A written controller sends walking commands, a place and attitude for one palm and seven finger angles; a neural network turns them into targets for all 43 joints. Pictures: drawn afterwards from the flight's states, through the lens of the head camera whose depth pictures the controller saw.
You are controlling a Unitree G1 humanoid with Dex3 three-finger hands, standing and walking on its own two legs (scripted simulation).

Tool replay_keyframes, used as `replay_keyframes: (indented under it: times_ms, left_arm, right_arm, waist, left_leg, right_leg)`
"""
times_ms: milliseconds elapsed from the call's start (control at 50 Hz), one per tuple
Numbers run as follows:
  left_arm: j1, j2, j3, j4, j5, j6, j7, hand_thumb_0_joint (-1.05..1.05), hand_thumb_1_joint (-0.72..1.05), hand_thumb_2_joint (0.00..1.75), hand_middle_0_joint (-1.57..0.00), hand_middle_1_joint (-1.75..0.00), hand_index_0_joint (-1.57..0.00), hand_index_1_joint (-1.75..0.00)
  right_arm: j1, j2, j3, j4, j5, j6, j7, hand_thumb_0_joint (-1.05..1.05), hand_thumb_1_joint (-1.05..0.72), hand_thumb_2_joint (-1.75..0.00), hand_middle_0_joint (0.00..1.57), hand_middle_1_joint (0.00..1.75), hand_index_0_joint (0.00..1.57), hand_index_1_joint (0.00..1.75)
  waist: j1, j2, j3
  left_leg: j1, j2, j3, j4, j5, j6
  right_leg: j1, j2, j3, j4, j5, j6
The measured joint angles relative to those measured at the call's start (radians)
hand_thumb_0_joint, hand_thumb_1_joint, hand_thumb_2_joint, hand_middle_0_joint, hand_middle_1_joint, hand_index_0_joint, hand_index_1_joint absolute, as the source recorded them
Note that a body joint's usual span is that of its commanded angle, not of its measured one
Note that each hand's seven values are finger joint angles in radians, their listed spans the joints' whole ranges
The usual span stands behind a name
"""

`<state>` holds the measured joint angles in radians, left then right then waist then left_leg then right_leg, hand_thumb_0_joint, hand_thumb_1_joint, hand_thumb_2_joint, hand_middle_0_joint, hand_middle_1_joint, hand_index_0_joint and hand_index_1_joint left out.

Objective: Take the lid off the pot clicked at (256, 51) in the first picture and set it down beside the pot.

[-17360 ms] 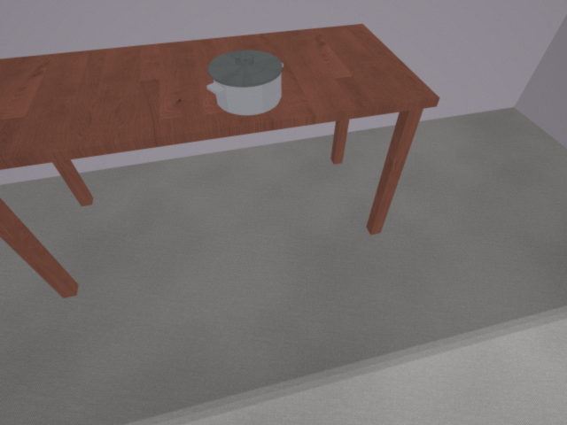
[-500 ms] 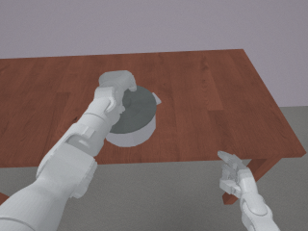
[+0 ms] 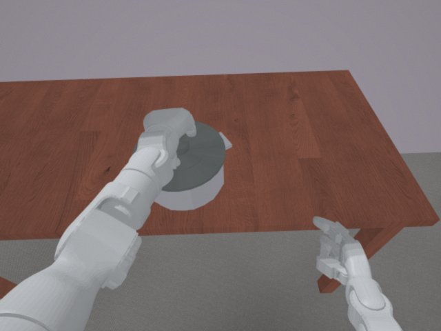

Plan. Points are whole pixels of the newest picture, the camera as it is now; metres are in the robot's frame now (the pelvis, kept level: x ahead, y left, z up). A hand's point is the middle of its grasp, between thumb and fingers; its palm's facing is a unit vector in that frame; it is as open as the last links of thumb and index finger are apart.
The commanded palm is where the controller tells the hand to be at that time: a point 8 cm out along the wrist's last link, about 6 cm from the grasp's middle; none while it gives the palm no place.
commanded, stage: close the fingers and squeeze the knob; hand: left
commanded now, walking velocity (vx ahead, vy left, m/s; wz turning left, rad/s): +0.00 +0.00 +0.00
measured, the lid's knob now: (177, 144) +0.49 +0.07 +0.06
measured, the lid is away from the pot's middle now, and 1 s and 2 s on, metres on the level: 0.00 0.00 0.01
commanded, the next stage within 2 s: lift the lid straight up in 1.52 s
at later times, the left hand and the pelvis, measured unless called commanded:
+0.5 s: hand (176, 148) +0.45 +0.07 +0.08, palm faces -0.32 -0.05 -0.95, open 9.0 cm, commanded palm +0.45 +0.07 +0.13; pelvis +0.00 -0.01 +0.00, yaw +0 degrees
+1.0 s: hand (175, 146) +0.46 +0.07 +0.08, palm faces -0.33 -0.05 -0.94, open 8.0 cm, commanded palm +0.46 +0.08 +0.13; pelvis +0.00 +0.00 +0.00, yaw +0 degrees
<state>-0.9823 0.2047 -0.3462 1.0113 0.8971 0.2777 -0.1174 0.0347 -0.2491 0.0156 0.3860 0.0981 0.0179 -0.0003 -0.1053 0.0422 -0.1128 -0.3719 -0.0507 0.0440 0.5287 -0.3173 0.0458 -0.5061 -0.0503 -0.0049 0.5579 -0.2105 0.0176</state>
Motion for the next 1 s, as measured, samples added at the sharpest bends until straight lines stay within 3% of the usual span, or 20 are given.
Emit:
replay_keyframes:
  times_ms: [60, 360, 480, 700, 1000]
  left_arm:
    - [-0.003, -0.005, -0.011, 0.004, 0.007, 0.003, -0.003, 0.0, -0.28, 1.39, -0.82, -0.12, -0.81, -0.12]
    - [-0.016, -0.013, -0.025, 0.022, 0.004, 0.015, 0.006, 0.0, -0.08, 1.14, -0.62, -0.63, -0.63, -0.64]
    - [-0.021, -0.007, 0.001, 0.028, -0.002, 0.012, -0.003, 0.0, -0.01, 1.1, -0.6, -0.74, -0.62, -0.76]
    - [-0.01, 0.011, 0.001, 0.008, 0.001, -0.002, -0.015, 0.0, 0.12, 1.03, -0.61, -0.87, -0.64, -0.89]
    - [-0.016, 0.006, 0.005, 0.013, 0.005, -0.004, -0.019, -0.01, 0.15, 0.85, -0.62, -0.92, -0.65, -0.93]
  right_arm:
    - [0.003, -0.001, -0.003, -0.001, 0.0, 0.003, 0.003, 0.01, -0.9, -0.9, 0.2, 0.3, 0.37, 0.41]
    - [-0.007, 0.001, 0.003, 0.002, 0.003, 0.005, 0.002, 0.01, -0.9, -0.9, 0.2, 0.3, 0.37, 0.41]
    - [-0.012, 0.001, 0.014, 0.002, 0.002, 0.002, -0.004, 0.01, -0.9, -0.9, 0.2, 0.3, 0.38, 0.41]
    - [-0.007, 0.001, 0.014, -0.005, 0.004, 0.002, -0.004, 0.01, -0.9, -0.9, 0.2, 0.3, 0.39, 0.41]
    - [-0.002, -0.001, 0.006, -0.008, 0.004, 0.004, -0.003, 0.01, -0.9, -0.9, 0.2, 0.3, 0.39, 0.42]
  waist:
    - [0.002, 0.003, -0.005]
    - [0.002, 0.0, 0.0]
    - [-0.001, 0.001, 0.005]
    - [-0.002, 0.0, 0.007]
    - [-0.004, 0.002, -0.001]
  left_leg:
    - [-0.001, 0.0, 0.0, 0.001, -0.001, 0.0]
    - [-0.004, 0.002, -0.002, 0.004, 0.002, -0.005]
    - [-0.001, 0.004, -0.001, 0.002, 0.002, -0.006]
    - [-0.002, 0.008, -0.003, 0.001, 0.002, -0.008]
    - [-0.009, 0.004, 0.0, 0.006, -0.003, -0.003]
  right_leg:
    - [0.0, 0.0, 0.0, 0.001, -0.001, 0.0]
    - [-0.004, 0.002, -0.002, 0.007, 0.0, -0.005]
    - [-0.004, 0.004, -0.001, 0.007, 0.0, -0.006]
    - [-0.003, 0.007, -0.004, 0.002, 0.001, -0.008]
    - [-0.009, 0.004, 0.0, 0.005, -0.002, -0.003]
